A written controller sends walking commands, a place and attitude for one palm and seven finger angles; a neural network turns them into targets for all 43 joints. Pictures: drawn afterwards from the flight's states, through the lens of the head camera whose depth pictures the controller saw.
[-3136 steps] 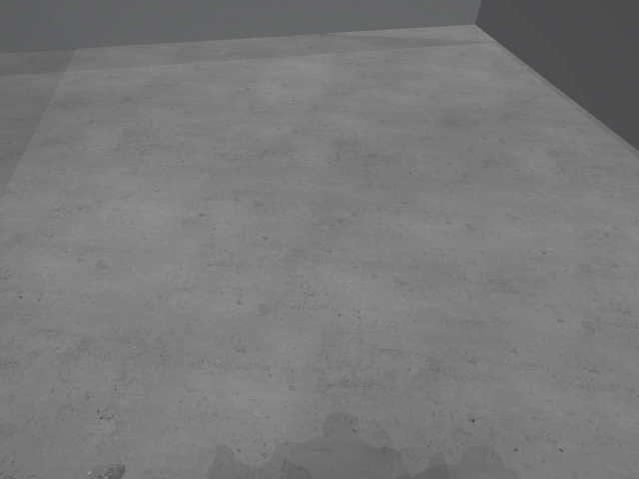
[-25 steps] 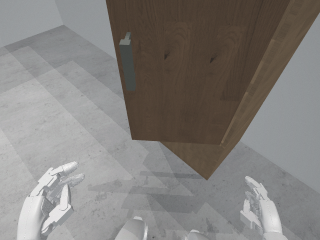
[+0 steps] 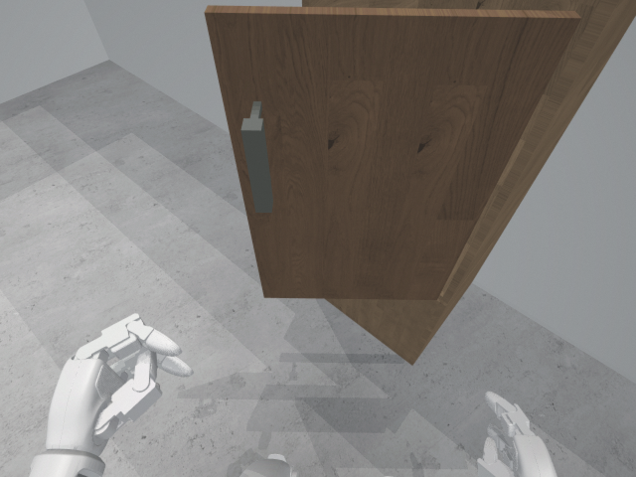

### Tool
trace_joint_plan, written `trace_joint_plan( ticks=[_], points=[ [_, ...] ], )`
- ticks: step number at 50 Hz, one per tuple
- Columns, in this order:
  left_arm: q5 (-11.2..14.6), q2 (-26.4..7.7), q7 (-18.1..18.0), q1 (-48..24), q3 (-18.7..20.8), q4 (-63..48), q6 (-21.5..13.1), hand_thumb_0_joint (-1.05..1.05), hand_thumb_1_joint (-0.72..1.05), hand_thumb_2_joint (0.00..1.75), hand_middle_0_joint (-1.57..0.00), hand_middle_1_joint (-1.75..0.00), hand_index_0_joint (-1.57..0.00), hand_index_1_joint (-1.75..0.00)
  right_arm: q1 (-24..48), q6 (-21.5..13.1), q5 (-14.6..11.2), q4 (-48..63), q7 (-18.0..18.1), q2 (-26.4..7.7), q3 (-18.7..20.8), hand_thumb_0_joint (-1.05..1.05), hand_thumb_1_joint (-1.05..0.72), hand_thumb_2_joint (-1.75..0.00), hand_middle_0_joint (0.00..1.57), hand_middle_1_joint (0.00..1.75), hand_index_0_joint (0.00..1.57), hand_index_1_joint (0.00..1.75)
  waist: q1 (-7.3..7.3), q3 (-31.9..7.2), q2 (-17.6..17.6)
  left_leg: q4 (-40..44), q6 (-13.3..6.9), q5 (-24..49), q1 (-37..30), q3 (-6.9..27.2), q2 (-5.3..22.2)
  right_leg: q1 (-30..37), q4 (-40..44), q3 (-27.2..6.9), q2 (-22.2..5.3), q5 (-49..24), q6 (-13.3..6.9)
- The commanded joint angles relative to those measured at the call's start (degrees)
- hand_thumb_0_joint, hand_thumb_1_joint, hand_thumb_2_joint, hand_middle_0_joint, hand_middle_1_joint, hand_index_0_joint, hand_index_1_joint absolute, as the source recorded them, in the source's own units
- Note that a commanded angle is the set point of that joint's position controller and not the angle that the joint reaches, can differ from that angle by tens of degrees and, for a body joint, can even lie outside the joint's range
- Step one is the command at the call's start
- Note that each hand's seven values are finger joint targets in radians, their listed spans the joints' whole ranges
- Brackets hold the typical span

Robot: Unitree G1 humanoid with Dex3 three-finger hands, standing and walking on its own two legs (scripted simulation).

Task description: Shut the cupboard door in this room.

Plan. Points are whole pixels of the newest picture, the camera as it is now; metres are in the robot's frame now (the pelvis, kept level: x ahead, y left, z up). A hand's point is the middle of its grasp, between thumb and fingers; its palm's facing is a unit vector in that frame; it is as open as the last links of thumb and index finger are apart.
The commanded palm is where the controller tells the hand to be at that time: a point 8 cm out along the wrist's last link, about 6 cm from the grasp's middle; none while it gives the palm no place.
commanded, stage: raise the hand and make a fist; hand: left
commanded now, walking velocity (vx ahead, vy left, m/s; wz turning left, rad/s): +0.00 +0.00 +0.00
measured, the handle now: (260, 159) +0.48 +0.12 +0.14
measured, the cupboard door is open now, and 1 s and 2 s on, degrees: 40 40 40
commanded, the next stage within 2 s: bring the fist close to the handle in 0.94 s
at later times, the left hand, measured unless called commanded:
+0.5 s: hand (136, 345) +0.22 +0.19 +0.13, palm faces +0.08 -1.00 -0.05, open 3.1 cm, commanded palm +0.19 +0.24 +0.14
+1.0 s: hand (156, 335) +0.23 +0.18 +0.13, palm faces +0.09 -0.99 -0.04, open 3.1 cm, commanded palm +0.20 +0.23 +0.14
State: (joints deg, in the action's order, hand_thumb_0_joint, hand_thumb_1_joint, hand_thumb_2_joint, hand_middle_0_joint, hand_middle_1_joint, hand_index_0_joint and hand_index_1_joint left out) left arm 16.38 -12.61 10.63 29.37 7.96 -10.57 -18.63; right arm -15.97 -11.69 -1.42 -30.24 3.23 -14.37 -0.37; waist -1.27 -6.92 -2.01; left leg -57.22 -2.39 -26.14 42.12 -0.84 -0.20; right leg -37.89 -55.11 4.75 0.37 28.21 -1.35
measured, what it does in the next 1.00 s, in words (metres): stands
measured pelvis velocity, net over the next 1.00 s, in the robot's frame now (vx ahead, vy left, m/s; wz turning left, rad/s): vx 0.00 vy -0.02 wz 0.01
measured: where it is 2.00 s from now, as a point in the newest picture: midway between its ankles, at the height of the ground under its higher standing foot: outside the picture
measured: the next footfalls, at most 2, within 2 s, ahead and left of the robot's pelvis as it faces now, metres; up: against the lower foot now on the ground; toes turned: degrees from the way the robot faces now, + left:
none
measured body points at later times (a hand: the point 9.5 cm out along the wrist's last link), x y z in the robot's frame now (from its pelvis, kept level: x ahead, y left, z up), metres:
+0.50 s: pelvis +0.00 +0.00 +0.03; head +0.00 -0.01 +0.48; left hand +0.21 +0.25 +0.13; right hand +0.18 -0.21 -0.04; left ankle +0.02 +0.09 -0.68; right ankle -0.01 -0.11 -0.68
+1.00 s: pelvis +0.00 -0.02 +0.03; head +0.00 -0.03 +0.48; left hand +0.22 +0.23 +0.14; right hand +0.18 -0.24 -0.04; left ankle +0.02 +0.09 -0.68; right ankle -0.01 -0.11 -0.68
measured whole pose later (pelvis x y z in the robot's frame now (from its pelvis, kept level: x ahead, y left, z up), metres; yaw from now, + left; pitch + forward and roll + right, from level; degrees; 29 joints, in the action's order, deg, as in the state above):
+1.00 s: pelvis +0.00 -0.02 +0.03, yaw +0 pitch +3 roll -1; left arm 15.9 -13.4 9.1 18.6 9.4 -8.1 -7.3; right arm -14.7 -13.0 -2.3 -32.8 3.5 -14.6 -3.1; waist -1.8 -3.9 -2.5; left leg -42.6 -1.2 -20.0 26.0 -0.7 -0.2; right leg -22.5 -41.6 4.5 0.9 22.5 -2.2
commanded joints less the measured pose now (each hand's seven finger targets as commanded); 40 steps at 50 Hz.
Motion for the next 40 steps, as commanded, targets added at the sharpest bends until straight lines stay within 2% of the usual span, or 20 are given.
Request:
trace_joint_plan(
  ticks=[1,4,5,8,12,16,17,19,21,23,24,26,28,29,30,33,34,35,39,40],
  points=[
    [0.77,-6.88,-1.11,-2.99,4.59,-13.86,-2.75,0.0,0.9,0.9,-1.1,-1.28,-1.1,-1.28,3.64,-3.15,-0.15,10.15,0.3,-6.22,2.15,0.0,-0.9,-0.9,0.2,0.3,0.2,0.3,-0.06,-8.65,-1.05,11.4,1.41,14.76,-12.08,4.74,0.73,4.57,8.26,-0.61,1.49,-14.5,-0.24],
    [0.37,-7.81,-1.71,-5.03,4.96,-13.78,-1.24,0.0,0.9,0.9,-1.15,-1.34,-1.15,-1.34,3.88,-2.69,-0.16,10.37,0.43,-6.43,1.61,0.0,-0.9,-0.9,0.2,0.3,0.2,0.3,-0.08,-7.44,-1.78,12.75,1.36,12.61,-12.46,5.01,0.74,5.44,9.49,-0.78,1.58,-12.96,-0.39],
    [0.43,-6.64,-1.59,-5.24,3.81,-13.68,-0.76,0.0,0.9,0.9,-1.17,-1.36,-1.17,-1.36,3.93,-2.67,-0.35,10.58,0.39,-6.24,1.41,0.0,-0.9,-0.9,0.2,0.3,0.2,0.3,0.37,-6.62,-1.3,13.31,1.45,12.59,-13.01,5.03,0.79,5.62,10.02,-0.62,1.49,-13.14,-0.35],
    [0.97,-7.09,-1.19,-6.36,4.33,-13.54,0.78,0.0,0.9,0.9,-1.23,-1.42,-1.23,-1.42,4.03,-2.62,-0.51,10.69,0.52,-6.35,1.09,0.0,-0.9,-0.9,0.2,0.3,0.2,0.3,0.24,-6.91,-0.83,14.12,1.42,12.08,-14.0,4.86,0.75,6.9,11.34,-0.8,1.5,-13.21,-0.21],
    [0.83,-7.58,-1.0,-9.32,4.15,-14.55,2.62,0.0,0.9,0.9,-1.3,-1.5,-1.3,-1.5,4.37,-2.94,-0.68,10.42,0.41,-6.26,0.39,0.0,-0.9,-0.9,0.2,0.3,0.2,0.3,0.04,-6.25,-2.92,15.93,1.56,12.76,-16.21,5.17,0.84,8.44,12.7,-0.68,1.45,-13.93,-0.43],
    [0.7,-8.05,-1.25,-12.57,4.44,-13.21,4.7,0.0,0.9,0.9,-1.3,-1.5,-1.3,-1.5,4.98,-3.16,-0.93,9.9,0.63,-6.32,-0.08,0.0,-0.9,-0.9,0.2,0.3,0.2,0.3,0.28,-3.65,-1.22,17.92,1.38,9.96,-16.72,5.43,0.96,9.0,14.98,-0.8,1.38,-11.73,-0.27],
    [0.88,-8.09,-1.21,-13.54,4.55,-13.1,5.21,0.0,0.9,0.9,-1.3,-1.5,-1.3,-1.5,5.35,-3.34,-0.94,9.74,0.69,-6.29,-0.21,0.0,-0.9,-0.9,0.2,0.3,0.2,0.3,0.23,-3.25,-1.89,18.34,1.34,8.76,-16.89,5.32,0.9,8.97,15.66,-0.93,1.32,-10.65,-0.22],
    [0.81,-9.4,-1.29,-14.16,5.93,-12.37,5.88,0.0,0.9,0.9,-1.3,-1.5,-1.3,-1.5,5.26,-3.55,-1.0,9.15,0.84,-6.48,-0.18,0.0,-0.9,-0.9,0.2,0.3,0.2,0.3,-0.1,-3.56,-0.31,18.84,1.24,9.85,-17.46,5.13,0.83,11.05,16.59,-1.36,1.2,-11.49,-0.27],
    [0.81,-9.05,-1.24,-15.85,5.6,-13.27,6.54,0.0,0.9,0.9,-1.3,-1.5,-1.3,-1.5,5.73,-3.96,-1.08,9.02,0.8,-6.25,-0.3,0.0,-0.9,-0.9,0.2,0.3,0.2,0.3,-0.2,-4.61,-1.58,19.42,1.18,10.71,-18.96,4.82,0.67,11.9,17.2,-1.48,1.02,-12.33,-0.2],
    [0.99,-8.77,-1.24,-16.87,5.62,-12.46,7.34,0.0,0.9,0.9,-1.3,-1.5,-1.3,-1.5,5.87,-4.24,-1.2,8.52,0.88,-6.2,-0.42,0.0,-0.9,-0.9,0.2,0.3,0.2,0.3,-0.1,-3.85,-0.53,19.98,1.15,10.87,-19.43,4.68,0.65,12.32,18.11,-1.43,1.01,-12.56,-0.06],
    [1.1,-9.9,-1.26,-17.3,6.42,-11.63,7.75,0.0,0.9,0.9,-1.3,-1.5,-1.3,-1.5,5.94,-4.37,-1.12,8.16,1.01,-6.46,-0.48,0.0,-0.9,-0.9,0.2,0.3,0.2,0.3,-0.05,-3.09,0.82,20.06,0.95,10.59,-19.01,4.59,0.69,12.88,18.96,-1.91,0.85,-12.09,0.05],
    [1.29,-9.37,-1.19,-19.0,6.27,-12.28,8.21,0.0,0.9,0.9,-1.3,-1.5,-1.3,-1.5,6.45,-4.8,-1.23,7.82,0.98,-6.26,-0.48,0.0,-0.9,-0.9,0.2,0.3,0.2,0.3,-0.28,-3.81,-0.38,20.61,0.97,11.58,-20.1,4.1,0.42,14.05,19.66,-2.21,0.58,-12.94,0.11],
    [1.34,-8.7,-1.05,-18.21,6.19,-10.64,8.95,0.0,0.9,0.9,-1.3,-1.5,-1.3,-1.5,6.45,-5.07,-1.27,7.37,0.92,-6.12,-0.45,0.0,-0.9,-0.9,0.2,0.3,0.2,0.3,-0.45,-3.43,0.07,20.93,1.02,12.63,-20.79,3.78,0.33,14.69,20.15,-2.17,0.56,-14.13,0.15],
    [1.37,-9.58,-1.02,-17.08,7.02,-9.78,9.25,0.0,0.9,0.9,-1.3,-1.5,-1.3,-1.5,6.43,-5.16,-1.19,7.2,0.93,-6.43,-0.32,0.0,-0.9,-0.9,0.2,0.3,0.2,0.3,-0.67,-3.49,0.9,20.61,0.85,13.31,-20.52,3.57,0.29,15.37,20.59,-2.69,0.36,-14.77,0.24],
    [1.32,-8.16,-0.85,-16.66,5.91,-9.07,9.58,0.0,0.9,0.9,-1.3,-1.5,-1.3,-1.5,6.53,-5.14,-1.24,7.16,0.82,-6.12,-0.45,0.0,-0.9,-0.9,0.2,0.3,0.2,0.3,-0.65,-2.71,1.24,20.92,0.92,13.23,-20.31,3.31,0.22,15.33,20.84,-2.6,0.26,-14.65,0.3],
    [1.05,-8.37,-0.9,-17.58,5.92,-10.68,9.33,0.0,0.9,0.9,-1.3,-1.5,-1.3,-1.5,6.68,-5.29,-1.22,7.24,0.6,-6.21,-0.24,0.0,-0.9,-0.9,0.2,0.3,0.2,0.3,-0.7,-2.96,-0.27,21.23,0.98,14.29,-21.4,3.05,0.08,15.61,20.86,-2.57,0.27,-15.97,0.29],
    [0.81,-9.68,-1.2,-17.12,7.01,-10.27,9.28,0.0,0.9,0.9,-1.3,-1.5,-1.3,-1.5,6.35,-5.22,-0.99,7.11,0.61,-6.46,-0.14,0.0,-0.9,-0.9,0.2,0.3,0.2,0.3,-0.77,-3.05,1.53,20.95,0.79,14.86,-21.11,3.1,0.13,16.22,20.96,-2.86,0.29,-16.55,0.37],
    [0.62,-8.75,-1.33,-17.68,6.17,-11.39,8.95,0.0,0.9,0.9,-1.3,-1.5,-1.3,-1.5,6.7,-5.27,-1.03,7.34,0.52,-6.18,-0.09,0.0,-0.9,-0.9,0.2,0.3,0.2,0.3,-0.69,-3.77,0.25,20.96,0.77,15.17,-21.69,2.71,0.01,16.22,20.91,-2.99,0.15,-16.89,0.46],
    [0.78,-9.48,-1.96,-17.55,7.47,-10.0,7.91,0.0,0.9,0.9,-1.3,-1.5,-1.3,-1.5,6.1,-5.12,-0.7,6.69,0.49,-6.32,-0.06,0.0,-0.9,-0.9,0.2,0.3,0.2,0.3,-0.53,-2.82,1.76,20.47,0.81,14.93,-20.92,2.51,-0.04,16.36,21.33,-3.59,0.08,-16.86,0.63],
    [0.67,-8.34,-1.86,-18.37,6.22,-10.52,7.63,0.0,0.9,0.9,-1.3,-1.5,-1.3,-1.5,6.6,-5.12,-0.78,6.89,0.41,-6.19,-0.04,0.0,-0.9,-0.9,0.2,0.3,0.2,0.3,-0.17,-2.41,1.24,20.47,0.74,14.59,-21.04,2.31,-0.16,15.91,21.49,-3.74,-0.03,-16.57,0.7]
  ],
)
